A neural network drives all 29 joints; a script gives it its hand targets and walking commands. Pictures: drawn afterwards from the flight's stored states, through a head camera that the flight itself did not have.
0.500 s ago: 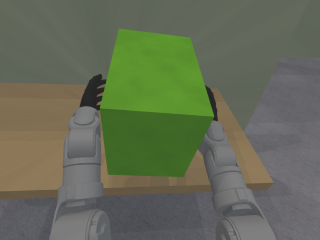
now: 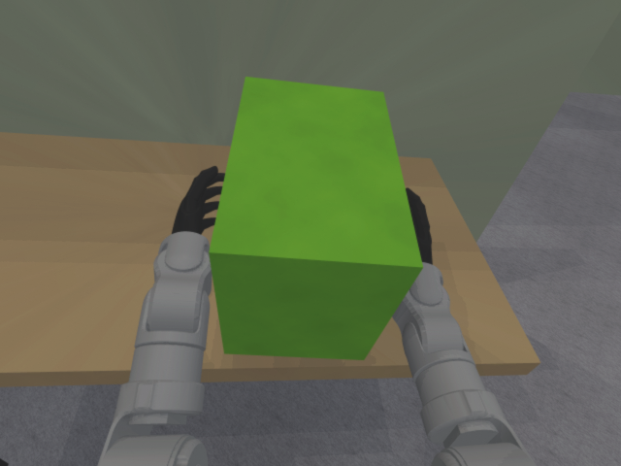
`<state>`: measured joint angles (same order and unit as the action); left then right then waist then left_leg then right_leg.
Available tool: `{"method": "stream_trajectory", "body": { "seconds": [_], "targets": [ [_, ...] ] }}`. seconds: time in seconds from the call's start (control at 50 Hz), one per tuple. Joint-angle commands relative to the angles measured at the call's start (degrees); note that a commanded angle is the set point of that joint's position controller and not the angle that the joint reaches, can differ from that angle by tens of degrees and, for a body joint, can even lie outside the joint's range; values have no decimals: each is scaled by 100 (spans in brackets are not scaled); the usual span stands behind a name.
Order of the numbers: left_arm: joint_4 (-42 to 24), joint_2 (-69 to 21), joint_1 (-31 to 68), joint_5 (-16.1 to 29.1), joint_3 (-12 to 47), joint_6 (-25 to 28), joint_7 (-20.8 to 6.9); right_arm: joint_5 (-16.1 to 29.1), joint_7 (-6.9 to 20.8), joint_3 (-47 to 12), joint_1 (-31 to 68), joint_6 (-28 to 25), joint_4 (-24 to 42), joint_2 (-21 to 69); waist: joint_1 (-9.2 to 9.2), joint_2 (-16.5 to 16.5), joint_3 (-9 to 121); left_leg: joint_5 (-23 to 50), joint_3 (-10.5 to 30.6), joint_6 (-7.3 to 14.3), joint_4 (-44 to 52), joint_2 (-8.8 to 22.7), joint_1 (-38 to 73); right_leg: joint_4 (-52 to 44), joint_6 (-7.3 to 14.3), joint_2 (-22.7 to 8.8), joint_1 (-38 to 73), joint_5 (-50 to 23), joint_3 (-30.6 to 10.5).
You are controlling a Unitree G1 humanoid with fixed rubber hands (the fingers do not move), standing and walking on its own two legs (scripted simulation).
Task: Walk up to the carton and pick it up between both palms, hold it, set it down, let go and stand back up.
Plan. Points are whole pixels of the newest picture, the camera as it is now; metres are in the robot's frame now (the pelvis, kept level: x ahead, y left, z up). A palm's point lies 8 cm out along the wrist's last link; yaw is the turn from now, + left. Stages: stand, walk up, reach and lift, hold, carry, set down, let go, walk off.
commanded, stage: set down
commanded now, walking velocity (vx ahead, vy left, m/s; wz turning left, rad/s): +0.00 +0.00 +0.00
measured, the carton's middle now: (305, 220) +0.41 -0.01 +0.13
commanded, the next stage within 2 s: none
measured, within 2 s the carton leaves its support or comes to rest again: neither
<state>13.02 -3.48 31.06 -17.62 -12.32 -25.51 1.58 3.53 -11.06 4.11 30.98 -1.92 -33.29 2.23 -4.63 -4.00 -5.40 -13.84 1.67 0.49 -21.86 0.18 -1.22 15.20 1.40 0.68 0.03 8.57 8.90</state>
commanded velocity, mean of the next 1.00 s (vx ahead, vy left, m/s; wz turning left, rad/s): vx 0.00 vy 0.00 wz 0.00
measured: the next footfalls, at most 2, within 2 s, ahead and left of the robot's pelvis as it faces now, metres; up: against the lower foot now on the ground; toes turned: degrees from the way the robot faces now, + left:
none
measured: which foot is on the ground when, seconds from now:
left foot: down 0.00-1.00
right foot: down 0.00-1.00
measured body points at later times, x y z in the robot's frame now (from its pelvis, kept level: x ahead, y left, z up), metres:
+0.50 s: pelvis -0.01 +0.01 +0.00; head -0.02 +0.04 +0.45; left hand +0.40 +0.12 +0.12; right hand +0.37 -0.16 +0.11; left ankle -0.01 +0.11 -0.75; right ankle +0.01 -0.10 -0.75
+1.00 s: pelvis +0.01 +0.00 +0.00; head +0.02 +0.01 +0.45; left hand +0.42 +0.11 +0.09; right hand +0.39 -0.17 +0.09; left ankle -0.01 +0.11 -0.75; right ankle +0.01 -0.10 -0.75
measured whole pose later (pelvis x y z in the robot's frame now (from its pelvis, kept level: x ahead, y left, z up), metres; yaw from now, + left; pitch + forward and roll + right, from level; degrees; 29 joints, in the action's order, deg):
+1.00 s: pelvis +0.01 +0.00 +0.00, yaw -2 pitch +0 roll -1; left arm 44.1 -4.4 39.6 -17.2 -20.7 -7.3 3.3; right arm -12.7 -5.9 23.3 37.9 -10.9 -51.9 5.2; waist -2.5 -1.0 -0.4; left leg -12.7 -0.2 0.6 -19.1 0.0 -6.1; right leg 15.8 1.3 0.4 -7.1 8.5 7.1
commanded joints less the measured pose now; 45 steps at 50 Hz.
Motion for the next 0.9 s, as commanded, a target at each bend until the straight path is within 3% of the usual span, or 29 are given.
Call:
{"method": "stream_trajectory", "body": {
  "seconds": [0.0, 0.04, 0.12, 0.22, 0.44, 0.6, 0.88],
  "targets": [
    [-877, -3032, 3202, 559, 2705, 296, -870, 31, 563, -2167, 4070, -519, 1751, 2393, -26, 614, 3053, 3097, -107, -308, 39, -148, 192, 417, -383, -10, 1898, -3151, -202],
    [-827, -3015, 3135, 516, 2664, 284, -897, 10, 548, -2129, 4043, -534, 1717, 2341, -35, 613, 2908, 3099, -111, -309, 66, -146, 117, 438, -385, -5, 1889, -3205, -183],
    [-597, -2995, 3201, 457, 2530, 290, -936, -168, 606, -1865, 4112, -589, 1570, 2250, -47, 558, 2637, 2693, -143, -297, 154, -107, 94, 342, -342, 4, 1606, -2661, -123],
    [-278, -3118, 3589, 557, 2559, 504, -834, -415, 747, -1457, 4419, -785, 1382, 2158, -72, 624, 2807, 2684, -127, -387, 108, 0, 376, 213, -235, 61, 1019, -1972, -17],
    [1254, -3246, 4446, 417, 1820, 1134, -655, -1158, 1140, -294, 4922, -997, -97, 2233, 108, 586, 2986, 1585, -284, -357, 461, 74, 43, 37, -118, 5, 713, -1039, -15],
    [1951, -3200, 4678, 180, 1208, 1625, -589, -1545, 1309, 156, 5002, -1143, -713, 2446, 246, 491, 3265, 1851, -431, -337, 487, 14, -251, 164, -199, -21, 1172, -1817, -104],
    [2232, -3085, 4937, 199, 1092, 2198, -570, -1843, 1284, 156, 4809, -1291, -993, 2850, 181, 398, 3729, 2094, -523, -279, 466, -69, -830, 571, -387, -129, 1904, -3444, -289]
  ]
}}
